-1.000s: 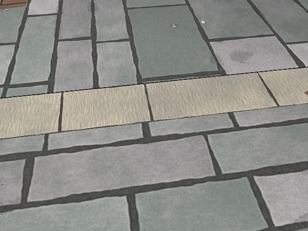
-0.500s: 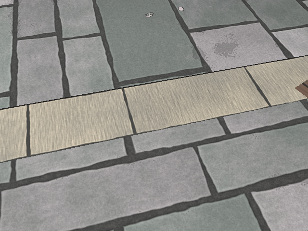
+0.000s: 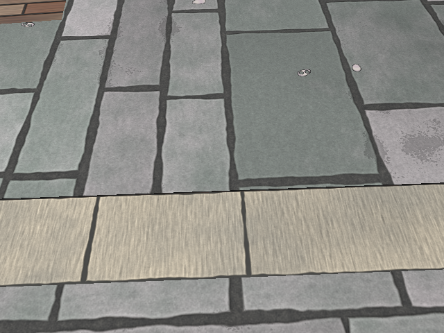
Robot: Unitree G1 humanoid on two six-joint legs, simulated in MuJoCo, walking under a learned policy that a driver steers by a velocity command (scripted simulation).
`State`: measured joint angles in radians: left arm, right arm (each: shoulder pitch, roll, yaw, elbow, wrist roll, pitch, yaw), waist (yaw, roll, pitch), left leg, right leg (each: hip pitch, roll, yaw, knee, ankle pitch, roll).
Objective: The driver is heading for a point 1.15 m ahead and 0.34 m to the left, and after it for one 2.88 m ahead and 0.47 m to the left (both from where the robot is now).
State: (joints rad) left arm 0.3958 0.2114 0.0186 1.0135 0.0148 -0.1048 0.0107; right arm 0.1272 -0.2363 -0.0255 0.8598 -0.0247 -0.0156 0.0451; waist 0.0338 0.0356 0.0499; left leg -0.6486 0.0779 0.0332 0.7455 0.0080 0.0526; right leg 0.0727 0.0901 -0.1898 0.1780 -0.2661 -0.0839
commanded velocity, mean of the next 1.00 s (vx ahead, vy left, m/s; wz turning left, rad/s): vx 0.47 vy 0.00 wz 0.54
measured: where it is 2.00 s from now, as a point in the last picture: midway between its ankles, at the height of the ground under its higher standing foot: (196, 285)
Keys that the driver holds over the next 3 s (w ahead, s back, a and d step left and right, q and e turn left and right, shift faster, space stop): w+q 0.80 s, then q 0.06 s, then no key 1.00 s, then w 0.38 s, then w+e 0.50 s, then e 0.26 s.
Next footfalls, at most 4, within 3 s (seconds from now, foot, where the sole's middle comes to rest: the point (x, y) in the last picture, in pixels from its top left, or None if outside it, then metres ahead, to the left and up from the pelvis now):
0.14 left None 0.23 0.08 -0.78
0.66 right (241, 297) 0.58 0.00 -0.78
1.12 left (155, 281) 0.63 0.27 -0.78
1.46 right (222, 267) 0.68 0.06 -0.78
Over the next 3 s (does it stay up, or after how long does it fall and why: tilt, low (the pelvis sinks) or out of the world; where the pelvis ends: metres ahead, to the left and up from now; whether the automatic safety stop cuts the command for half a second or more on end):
stays up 1.00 0.39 0.00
